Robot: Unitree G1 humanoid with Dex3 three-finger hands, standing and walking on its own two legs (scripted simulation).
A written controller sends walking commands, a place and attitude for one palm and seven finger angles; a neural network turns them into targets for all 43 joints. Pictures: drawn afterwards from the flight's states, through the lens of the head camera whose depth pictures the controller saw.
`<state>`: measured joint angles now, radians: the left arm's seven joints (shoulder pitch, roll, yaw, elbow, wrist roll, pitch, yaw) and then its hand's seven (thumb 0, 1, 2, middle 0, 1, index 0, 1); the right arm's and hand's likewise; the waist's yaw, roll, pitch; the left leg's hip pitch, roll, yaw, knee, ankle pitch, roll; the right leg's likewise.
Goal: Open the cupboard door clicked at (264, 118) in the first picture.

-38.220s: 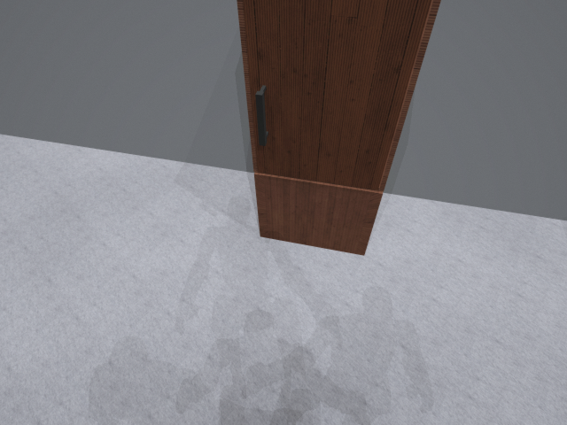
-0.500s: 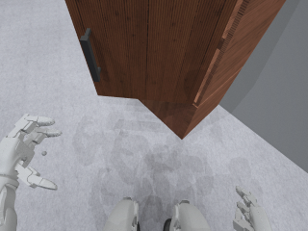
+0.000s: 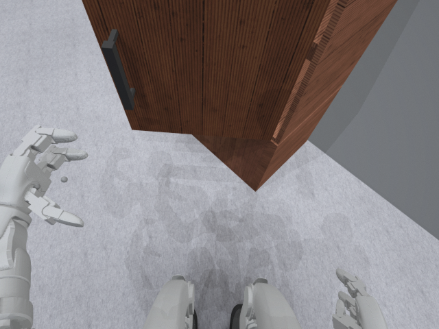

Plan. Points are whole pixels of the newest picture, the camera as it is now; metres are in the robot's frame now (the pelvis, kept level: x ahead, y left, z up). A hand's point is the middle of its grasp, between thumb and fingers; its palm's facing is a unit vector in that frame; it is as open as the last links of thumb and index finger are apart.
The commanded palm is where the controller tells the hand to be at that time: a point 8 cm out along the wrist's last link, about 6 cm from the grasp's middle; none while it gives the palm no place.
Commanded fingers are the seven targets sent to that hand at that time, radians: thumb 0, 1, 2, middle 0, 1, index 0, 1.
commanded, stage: move the hooked fingers beside the handle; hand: left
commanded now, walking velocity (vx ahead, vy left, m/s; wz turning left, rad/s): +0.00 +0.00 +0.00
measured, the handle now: (122, 73) +0.61 +0.24 +0.02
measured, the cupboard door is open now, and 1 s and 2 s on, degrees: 42 42 42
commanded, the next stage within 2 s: none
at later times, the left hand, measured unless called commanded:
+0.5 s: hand (68, 137) +0.43 +0.30 +0.03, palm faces -0.02 -1.00 -0.04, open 14.0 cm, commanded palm +0.42 +0.33 +0.03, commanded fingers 0.00 -0.50 0.30 -0.30 -1.20 -0.30 -1.20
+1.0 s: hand (84, 99) +0.52 +0.30 +0.03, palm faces -0.01 -1.00 -0.04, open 14.0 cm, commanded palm +0.53 +0.32 +0.02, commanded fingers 0.00 -0.50 0.30 -0.30 -1.20 -0.30 -1.20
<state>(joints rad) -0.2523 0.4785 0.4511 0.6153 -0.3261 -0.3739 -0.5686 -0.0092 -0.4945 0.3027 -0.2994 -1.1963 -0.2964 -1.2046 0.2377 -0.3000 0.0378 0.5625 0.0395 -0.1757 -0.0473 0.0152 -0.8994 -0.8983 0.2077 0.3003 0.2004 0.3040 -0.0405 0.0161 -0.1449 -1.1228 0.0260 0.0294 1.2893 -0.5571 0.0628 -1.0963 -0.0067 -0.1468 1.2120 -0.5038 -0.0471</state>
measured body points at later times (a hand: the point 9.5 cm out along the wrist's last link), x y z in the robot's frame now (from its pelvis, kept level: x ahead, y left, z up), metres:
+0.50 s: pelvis +0.00 +0.01 -0.01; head +0.14 +0.05 +0.41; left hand +0.42 +0.35 +0.04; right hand +0.08 -0.27 -0.11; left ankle +0.03 +0.08 -0.62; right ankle +0.04 -0.10 -0.62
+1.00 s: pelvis -0.01 +0.02 -0.03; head +0.19 +0.06 +0.37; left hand +0.52 +0.35 +0.03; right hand +0.01 -0.27 -0.12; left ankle +0.03 +0.08 -0.62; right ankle +0.04 -0.10 -0.62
